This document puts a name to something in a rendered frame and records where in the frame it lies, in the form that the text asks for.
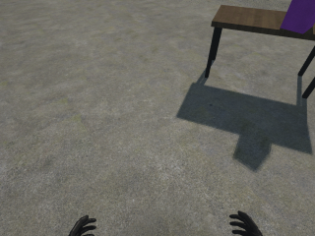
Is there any carton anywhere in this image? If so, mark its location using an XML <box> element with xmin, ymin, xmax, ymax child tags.
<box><xmin>281</xmin><ymin>0</ymin><xmax>315</xmax><ymax>34</ymax></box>

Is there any left robot hand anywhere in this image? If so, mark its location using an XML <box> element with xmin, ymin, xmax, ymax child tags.
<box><xmin>68</xmin><ymin>215</ymin><xmax>96</xmax><ymax>236</ymax></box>

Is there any right robot hand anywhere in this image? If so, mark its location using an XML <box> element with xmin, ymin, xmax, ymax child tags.
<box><xmin>229</xmin><ymin>210</ymin><xmax>263</xmax><ymax>236</ymax></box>

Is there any table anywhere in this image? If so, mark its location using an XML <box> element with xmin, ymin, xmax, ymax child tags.
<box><xmin>205</xmin><ymin>5</ymin><xmax>315</xmax><ymax>99</ymax></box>

